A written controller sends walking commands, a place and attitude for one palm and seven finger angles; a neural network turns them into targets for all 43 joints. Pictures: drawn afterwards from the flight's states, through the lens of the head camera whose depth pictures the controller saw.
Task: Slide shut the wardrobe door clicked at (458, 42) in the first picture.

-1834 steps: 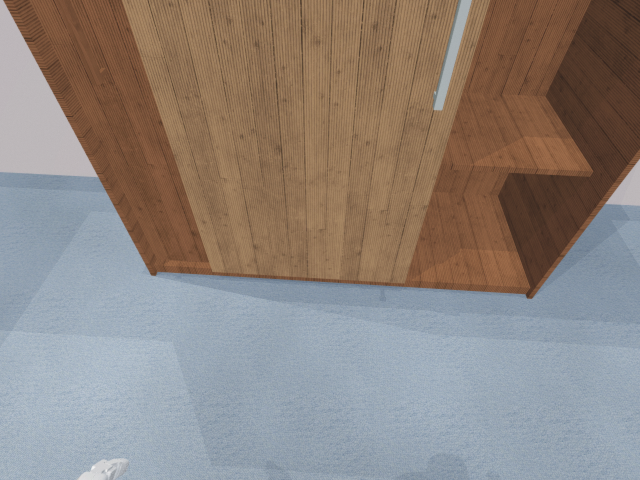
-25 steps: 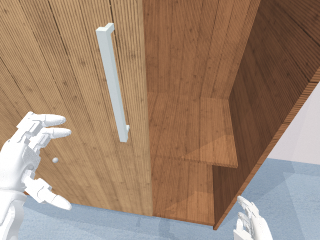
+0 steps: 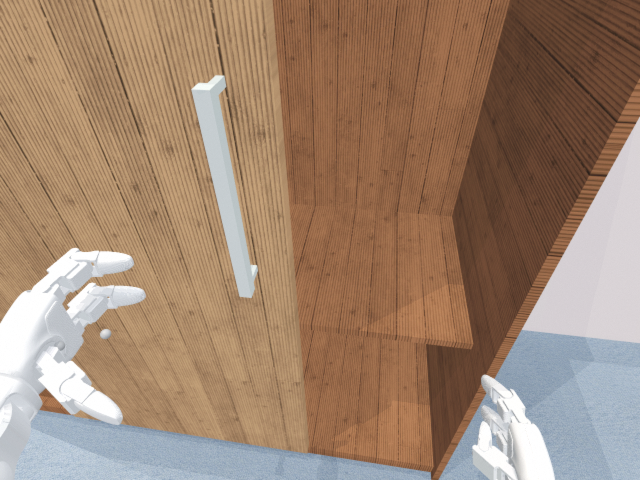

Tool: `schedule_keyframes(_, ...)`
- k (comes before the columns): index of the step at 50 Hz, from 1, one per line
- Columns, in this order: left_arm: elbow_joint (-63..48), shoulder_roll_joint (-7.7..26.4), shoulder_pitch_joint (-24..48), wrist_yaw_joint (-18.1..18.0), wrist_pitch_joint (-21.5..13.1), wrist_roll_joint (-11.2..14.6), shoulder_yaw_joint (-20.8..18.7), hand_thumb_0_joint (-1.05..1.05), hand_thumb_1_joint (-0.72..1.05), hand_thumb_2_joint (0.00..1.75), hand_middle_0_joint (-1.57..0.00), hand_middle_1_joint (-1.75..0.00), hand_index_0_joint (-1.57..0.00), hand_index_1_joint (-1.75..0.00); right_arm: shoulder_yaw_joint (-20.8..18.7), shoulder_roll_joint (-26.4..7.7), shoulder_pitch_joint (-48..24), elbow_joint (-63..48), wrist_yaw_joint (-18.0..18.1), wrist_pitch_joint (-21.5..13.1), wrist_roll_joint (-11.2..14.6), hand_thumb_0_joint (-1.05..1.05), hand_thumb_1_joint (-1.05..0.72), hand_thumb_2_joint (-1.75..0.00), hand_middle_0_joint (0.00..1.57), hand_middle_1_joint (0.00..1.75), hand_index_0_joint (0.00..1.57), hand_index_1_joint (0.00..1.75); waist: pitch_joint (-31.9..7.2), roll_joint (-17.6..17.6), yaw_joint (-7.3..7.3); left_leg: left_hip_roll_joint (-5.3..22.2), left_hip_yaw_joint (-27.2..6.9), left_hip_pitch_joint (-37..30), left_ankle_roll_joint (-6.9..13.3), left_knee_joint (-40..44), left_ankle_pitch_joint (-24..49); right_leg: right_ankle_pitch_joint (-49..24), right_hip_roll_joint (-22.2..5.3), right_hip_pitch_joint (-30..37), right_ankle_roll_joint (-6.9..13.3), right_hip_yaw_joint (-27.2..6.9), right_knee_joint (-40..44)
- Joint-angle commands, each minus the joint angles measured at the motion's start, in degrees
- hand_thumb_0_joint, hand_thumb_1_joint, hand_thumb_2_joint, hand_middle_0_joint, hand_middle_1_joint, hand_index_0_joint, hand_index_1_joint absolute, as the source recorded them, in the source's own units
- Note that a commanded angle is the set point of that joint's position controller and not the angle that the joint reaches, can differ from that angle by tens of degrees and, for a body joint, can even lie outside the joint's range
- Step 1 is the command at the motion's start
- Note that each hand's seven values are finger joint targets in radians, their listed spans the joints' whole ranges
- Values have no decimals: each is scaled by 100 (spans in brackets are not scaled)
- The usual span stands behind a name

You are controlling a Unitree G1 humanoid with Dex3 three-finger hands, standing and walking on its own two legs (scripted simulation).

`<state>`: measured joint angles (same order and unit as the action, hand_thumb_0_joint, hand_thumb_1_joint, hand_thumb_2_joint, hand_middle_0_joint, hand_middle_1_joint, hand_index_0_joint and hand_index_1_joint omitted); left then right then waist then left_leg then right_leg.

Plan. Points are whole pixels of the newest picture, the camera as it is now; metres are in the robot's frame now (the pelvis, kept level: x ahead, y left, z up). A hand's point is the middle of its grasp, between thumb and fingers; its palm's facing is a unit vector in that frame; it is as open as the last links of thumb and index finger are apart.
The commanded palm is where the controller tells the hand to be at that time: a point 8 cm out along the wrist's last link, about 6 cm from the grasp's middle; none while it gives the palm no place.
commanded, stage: draw the hand back to the body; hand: left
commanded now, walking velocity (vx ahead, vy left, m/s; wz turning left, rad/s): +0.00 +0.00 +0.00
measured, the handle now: (234, 203) +0.39 +0.17 +0.18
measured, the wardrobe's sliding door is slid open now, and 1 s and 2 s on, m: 0.35 0.35 0.35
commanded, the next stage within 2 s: step back with the hand held close in 1.10 s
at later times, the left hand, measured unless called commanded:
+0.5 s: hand (94, 316) +0.22 +0.27 +0.16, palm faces +0.40 -0.83 -0.39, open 11.0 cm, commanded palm +0.16 +0.31 +0.18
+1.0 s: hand (80, 315) +0.21 +0.28 +0.16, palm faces +0.42 -0.82 -0.38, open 7.5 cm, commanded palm +0.16 +0.32 +0.18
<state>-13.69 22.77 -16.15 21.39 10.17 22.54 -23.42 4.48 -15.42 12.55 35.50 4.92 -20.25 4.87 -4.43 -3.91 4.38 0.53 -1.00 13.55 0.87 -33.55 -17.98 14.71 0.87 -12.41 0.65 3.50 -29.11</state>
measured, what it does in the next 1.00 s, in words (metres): stands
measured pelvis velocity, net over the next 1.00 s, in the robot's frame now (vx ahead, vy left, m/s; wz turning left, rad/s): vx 0.02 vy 0.02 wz -0.03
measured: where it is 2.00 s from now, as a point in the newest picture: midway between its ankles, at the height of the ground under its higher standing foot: outside the picture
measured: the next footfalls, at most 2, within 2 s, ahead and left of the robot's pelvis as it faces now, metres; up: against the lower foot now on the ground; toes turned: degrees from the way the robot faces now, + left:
none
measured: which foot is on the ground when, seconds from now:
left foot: down 0.00-1.00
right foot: down 0.00-1.00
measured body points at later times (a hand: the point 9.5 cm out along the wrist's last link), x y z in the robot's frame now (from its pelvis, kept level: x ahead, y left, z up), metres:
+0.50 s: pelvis +0.02 +0.01 +0.01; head -0.01 +0.00 +0.46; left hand +0.19 +0.31 +0.18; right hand +0.19 -0.21 -0.08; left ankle +0.00 +0.11 -0.73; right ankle +0.01 -0.11 -0.73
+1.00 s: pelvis +0.02 +0.02 +0.01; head -0.01 +0.01 +0.46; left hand +0.18 +0.32 +0.19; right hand +0.20 -0.20 -0.07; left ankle +0.00 +0.11 -0.73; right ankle +0.01 -0.11 -0.73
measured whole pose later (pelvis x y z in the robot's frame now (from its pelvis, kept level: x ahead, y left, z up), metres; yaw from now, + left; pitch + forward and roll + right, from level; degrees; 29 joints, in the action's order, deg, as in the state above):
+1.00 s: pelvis +0.02 +0.02 +0.01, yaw -2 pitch -4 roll -1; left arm -22.0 20.7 -26.1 -5.2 -4.4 4.4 -19.6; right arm 1.0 -12.5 11.2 37.4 2.7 -8.0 -0.1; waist -0.3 -3.0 4.3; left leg -0.7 1.5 6.1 2.2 -26.0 -16.2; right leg 12.6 -0.3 -6.0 -0.9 1.0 -22.4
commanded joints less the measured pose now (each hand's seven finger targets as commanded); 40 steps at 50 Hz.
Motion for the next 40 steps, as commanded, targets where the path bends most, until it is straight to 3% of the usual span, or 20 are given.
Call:
schedule_keyframes(1, -1398, 1475, 1055, -43, -636, 128, -784, 0, -37, 29, -24, -104, -24, -104, -293, -565, -873, -862, 46, -461, 12, 0, -90, -90, 20, 30, 20, 30, -363, -219, -2, -42, -97, -134, 104, 629, 860, -532, 60, 67, 47, -98, 585)
schedule_keyframes(2, -2223, 1769, 959, -1251, -1091, -929, -789, 0, -33, 31, -24, -102, -24, -102, -423, -460, -874, -850, -47, -283, -260, 0, -90, -90, 20, 30, 20, 30, 132, -186, 129, -82, -22, 295, 18, 658, 778, -381, -23, 117, 30, -323, 923)
schedule_keyframes(3, -1625, 987, 235, -1716, -1155, -1008, -388, 0, -30, 32, -24, -100, -24, -100, -412, -399, -869, -819, -83, -207, -272, 0, -90, -90, 20, 30, 20, 30, 358, 52, -14, -10, 23, 338, -40, 705, 523, -137, -93, 15, 48, -292, 963)
schedule_keyframes(4, -1541, 832, -59, -1998, -1254, -1156, -240, 0, -26, 34, -24, -98, -24, -98, -429, -387, -819, -773, -107, -54, -271, 0, -90, -90, 20, 30, 20, 30, 344, 239, -16, 19, 25, 257, -25, 717, 434, -36, -105, 26, 40, -298, 979)
schedule_keyframes(5, -1623, 808, -49, -2183, -1363, -1257, -168, 0, -22, 36, -24, -96, -24, -96, -458, -393, -824, -753, -121, 70, -271, 0, -90, -90, 20, 30, 20, 30, 280, 16, -55, 22, 75, 149, -14, 754, 332, 39, -138, 42, 39, -341, 1001)
schedule_keyframes(8, -1936, 972, -31, -2548, -1673, -1500, -169, 0, -12, 41, -24, -89, -24, -89, -518, -384, -815, -721, -119, 220, -332, 0, -90, -90, 20, 30, 20, 30, -28, -144, -47, 16, 98, -48, 17, 872, 356, 4, -167, 281, 47, -361, 993)
schedule_keyframes(11, -1934, 1060, 35, -2736, -1814, -1657, -196, 0, -1, 46, -23, -83, -23, -83, -551, -394, -810, -632, -93, 328, -380, 0, -90, -90, 20, 30, 20, 30, -34, -112, -68, 39, 80, -193, 30, 985, 558, -200, -159, 402, 60, -342, 976)
schedule_keyframes(12, -1975, 934, 70, -2748, -1849, -1683, -74, 0, 3, 48, -23, -81, -23, -81, -546, -376, -851, -651, -90, 349, -389, 0, -90, -90, 20, 30, 20, 30, -20, -29, -87, 48, 68, -249, 48, 1011, 609, -259, -161, 389, 54, -324, 960)
schedule_keyframes(20, -1907, 869, -418, -2773, -1906, -1781, -142, 0, 32, 62, -22, -64, -22, -64, -590, -363, -849, -616, -138, 566, -430, 0, -90, -90, 20, 30, 20, 30, -99, 83, -25, 121, 50, -507, 25, 1109, 1566, -1166, -149, 661, 48, -224, 744)
schedule_keyframes(22, -1837, 858, -464, -2757, -1895, -1769, -171, 0, 39, 65, -22, -60, -22, -60, -586, -359, -852, -627, -149, 634, -428, 0, -90, -90, 20, 30, 20, 30, 68, 107, -29, 140, 36, -448, -3, 1140, 1546, -1127, -136, 632, 55, -219, 784)
schedule_keyframes(27, -1970, 909, -600, -2742, -1903, -1778, -285, 0, 57, 74, -21, -49, -21, -49, -613, -348, -819, -671, -178, 749, -429, 0, -90, -90, 20, 30, 20, 30, -86, -118, -10, 150, 66, -550, -37, 1120, 1886, -1394, -144, 755, 62, -227, 743)
schedule_keyframes(30, -1888, 897, -605, -2742, -1875, -1772, -302, 0, 68, 80, -21, -43, -21, -43, -622, -352, -804, -696, -171, 803, -430, 0, -90, -90, 20, 30, 20, 30, -1, 77, -24, 173, 65, -556, -36, 1152, 1873, -1358, -122, 691, 39, -198, 757)
schedule_keyframes(32, -2022, 935, -515, -2750, -1890, -1778, -317, 0, 75, 83, -21, -38, -21, -38, -620, -359, -813, -694, -174, 818, -434, 0, -90, -90, 20, 30, 20, 30, -17, -131, -29, 162, 44, -567, -50, 1149, 1893, -1367, -126, 723, 62, -220, 776)
schedule_keyframes(36, -2015, 985, -475, -2774, -1857, -1797, -359, 0, 90, 90, -20, -30, -20, -30, -623, -369, -793, -673, -177, 850, -443, 0, -90, -90, 20, 30, 20, 30, 22, -221, -27, 175, 26, -622, -83, 1159, 1989, -1359, -109, 712, 66, -219, 801)
schedule_keyframes(38, -2003, 885, -489, -2769, -1854, -1784, -279, 0, 90, 90, -20, -30, -20, -30, -628, -359, -808, -687, -175, 856, -445, 0, -90, -90, 20, 30, 20, 30, 4, -87, -52, 179, 41, -661, -64, 1157, 1936, -1354, -111, 677, 56, -207, 807)
schedule_keyframes(40, -2025, 886, -444, -2779, -1847, -1791, -267, 0, 90, 90, -20, -30, -20, -30, -625, -359, -807, -684, -178, 873, -455, 0, -90, -90, 20, 30, 20, 30, 7, -165, -48, 176, 34, -647, -81, 1196, 1897, -1308, -113, 694, 52, -191, 809)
